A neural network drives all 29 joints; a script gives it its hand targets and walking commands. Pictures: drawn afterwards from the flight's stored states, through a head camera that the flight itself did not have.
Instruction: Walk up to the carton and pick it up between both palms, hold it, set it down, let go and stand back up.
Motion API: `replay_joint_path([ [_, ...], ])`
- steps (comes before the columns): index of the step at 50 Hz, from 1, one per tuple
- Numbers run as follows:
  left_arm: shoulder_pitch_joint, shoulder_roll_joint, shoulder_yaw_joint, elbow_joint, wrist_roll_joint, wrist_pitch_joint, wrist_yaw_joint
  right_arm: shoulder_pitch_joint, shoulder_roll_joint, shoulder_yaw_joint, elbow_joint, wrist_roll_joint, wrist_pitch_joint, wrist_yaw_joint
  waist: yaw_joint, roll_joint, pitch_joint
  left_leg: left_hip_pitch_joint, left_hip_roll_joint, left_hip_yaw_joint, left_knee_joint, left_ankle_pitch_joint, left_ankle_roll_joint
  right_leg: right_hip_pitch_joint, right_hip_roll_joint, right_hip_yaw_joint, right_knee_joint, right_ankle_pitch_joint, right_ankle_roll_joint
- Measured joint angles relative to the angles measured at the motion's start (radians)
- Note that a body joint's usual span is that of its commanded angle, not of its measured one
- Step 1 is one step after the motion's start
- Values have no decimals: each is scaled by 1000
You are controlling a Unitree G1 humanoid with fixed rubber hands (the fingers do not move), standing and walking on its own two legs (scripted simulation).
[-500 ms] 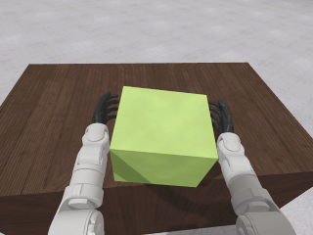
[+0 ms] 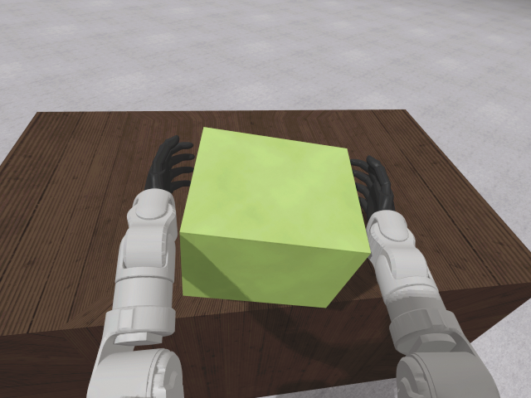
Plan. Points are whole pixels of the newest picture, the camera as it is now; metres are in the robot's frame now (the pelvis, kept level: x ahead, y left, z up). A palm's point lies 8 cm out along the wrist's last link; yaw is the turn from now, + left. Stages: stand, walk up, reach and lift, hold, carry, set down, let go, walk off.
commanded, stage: reach and lift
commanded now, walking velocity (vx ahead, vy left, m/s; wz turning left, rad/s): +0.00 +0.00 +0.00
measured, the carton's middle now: (266, 220) +0.38 +0.01 +0.08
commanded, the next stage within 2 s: hold in 0.88 s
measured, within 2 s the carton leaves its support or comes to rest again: neither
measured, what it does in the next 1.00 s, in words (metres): stands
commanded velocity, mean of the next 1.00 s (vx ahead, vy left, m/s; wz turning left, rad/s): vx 0.00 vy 0.00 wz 0.00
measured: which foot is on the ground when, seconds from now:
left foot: down 0.00-1.00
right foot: down 0.00-1.00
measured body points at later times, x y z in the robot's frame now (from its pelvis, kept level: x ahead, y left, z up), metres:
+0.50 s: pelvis +0.00 -0.01 +0.00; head -0.02 +0.02 +0.45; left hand +0.38 +0.16 +0.16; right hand +0.37 -0.17 +0.14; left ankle +0.03 +0.10 -0.75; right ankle -0.01 -0.10 -0.75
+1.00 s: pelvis +0.00 -0.01 +0.00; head -0.03 +0.03 +0.45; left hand +0.38 +0.16 +0.17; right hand +0.37 -0.17 +0.15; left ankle +0.03 +0.10 -0.75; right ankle -0.01 -0.10 -0.75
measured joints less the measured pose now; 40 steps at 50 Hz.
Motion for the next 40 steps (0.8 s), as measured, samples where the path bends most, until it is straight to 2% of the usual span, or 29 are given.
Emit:
replay_joint_path([
  [11, 97, -18, -11, -177, 23, 91, -14, 54, -21, 89, -119, 76, 74, -26, -42, -9, 34, 49, 0, -13, 13, -24, -4, 68, 2, -12, -20, -11, 2],
  [16, 112, -23, -15, -213, 19, 103, -16, 73, -24, 96, -161, 83, 86, -33, -47, -6, 39, 42, 2, -15, 19, -24, -6, 61, 4, -13, -12, -12, -1],
  [31, 14, -7, 22, -127, 21, 121, -29, -3, -11, 50, -109, 37, 118, -26, -31, 0, 16, 34, 5, -5, -9, 5, -7, 28, 6, -4, 5, -5, -8],
  [40, -4, 6, 30, -109, 32, 135, -41, -32, -3, 42, -73, 36, 122, -25, -41, -13, 17, 43, 5, -12, -6, 2, -10, 41, 6, -10, 4, -8, -9],
])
